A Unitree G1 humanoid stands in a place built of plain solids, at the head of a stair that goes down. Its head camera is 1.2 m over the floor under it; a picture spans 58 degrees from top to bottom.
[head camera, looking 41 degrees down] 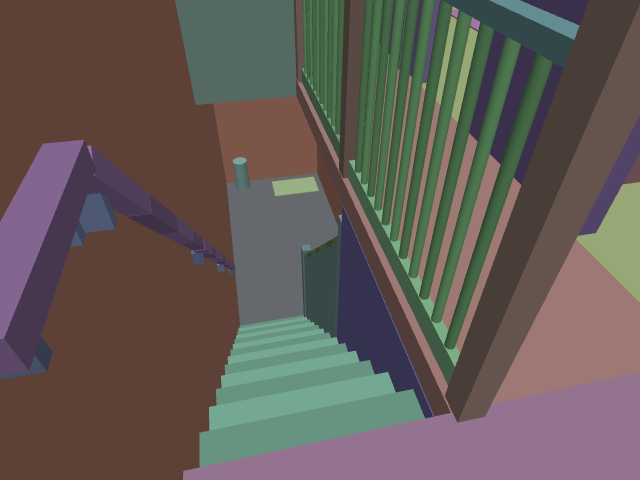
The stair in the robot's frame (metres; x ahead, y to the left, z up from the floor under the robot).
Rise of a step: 0.21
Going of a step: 0.21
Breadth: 0.75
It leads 12 degrees to the left of straight ahead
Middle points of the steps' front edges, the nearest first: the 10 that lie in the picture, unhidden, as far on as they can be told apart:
0.54 -0.01 0.00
0.74 0.03 -0.21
0.94 0.08 -0.43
1.14 0.12 -0.64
1.34 0.16 -0.86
1.55 0.21 -1.07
1.75 0.25 -1.28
1.95 0.29 -1.50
2.15 0.34 -1.71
2.35 0.38 -1.93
